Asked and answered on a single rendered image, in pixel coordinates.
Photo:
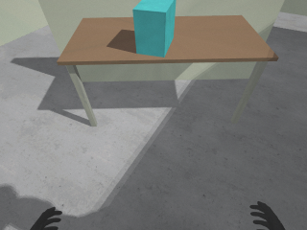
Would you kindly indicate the carton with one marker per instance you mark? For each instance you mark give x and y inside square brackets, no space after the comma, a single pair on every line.
[154,26]

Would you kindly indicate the table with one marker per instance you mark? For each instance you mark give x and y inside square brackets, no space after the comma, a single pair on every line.
[197,39]

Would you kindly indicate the left robot hand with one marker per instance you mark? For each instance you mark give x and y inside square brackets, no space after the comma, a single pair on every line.
[45,219]

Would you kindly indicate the right robot hand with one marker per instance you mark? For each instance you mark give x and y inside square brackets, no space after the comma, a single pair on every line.
[272,222]

